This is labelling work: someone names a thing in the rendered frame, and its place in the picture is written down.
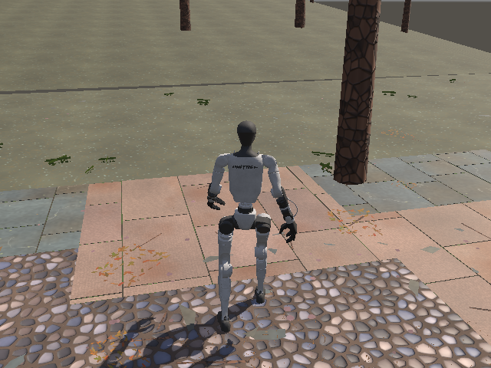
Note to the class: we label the left robot foot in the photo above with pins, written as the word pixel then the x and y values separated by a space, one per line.
pixel 224 324

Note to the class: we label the robot right upper arm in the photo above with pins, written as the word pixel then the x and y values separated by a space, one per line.
pixel 274 176

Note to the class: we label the robot left forearm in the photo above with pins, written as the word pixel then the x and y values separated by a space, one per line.
pixel 211 197

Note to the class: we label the robot right hand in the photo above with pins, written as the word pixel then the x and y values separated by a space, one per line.
pixel 291 233

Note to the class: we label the robot left hand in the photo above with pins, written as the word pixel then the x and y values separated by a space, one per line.
pixel 218 200

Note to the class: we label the robot left thigh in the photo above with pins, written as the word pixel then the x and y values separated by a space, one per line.
pixel 225 234

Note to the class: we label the robot left upper arm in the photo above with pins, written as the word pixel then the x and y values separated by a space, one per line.
pixel 221 161

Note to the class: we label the robot right forearm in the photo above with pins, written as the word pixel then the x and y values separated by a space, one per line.
pixel 285 208

